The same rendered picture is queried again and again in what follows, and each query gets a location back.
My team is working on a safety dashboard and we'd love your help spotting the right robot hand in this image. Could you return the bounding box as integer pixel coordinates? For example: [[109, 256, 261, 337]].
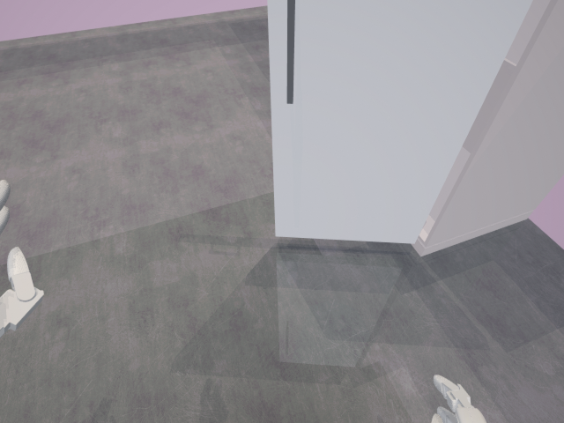
[[431, 375, 486, 423]]

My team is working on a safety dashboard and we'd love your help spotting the fridge door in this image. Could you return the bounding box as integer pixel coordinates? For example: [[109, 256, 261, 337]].
[[267, 0, 533, 244]]

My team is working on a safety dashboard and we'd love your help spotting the left robot hand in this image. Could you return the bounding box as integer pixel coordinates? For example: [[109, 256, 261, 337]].
[[0, 180, 44, 337]]

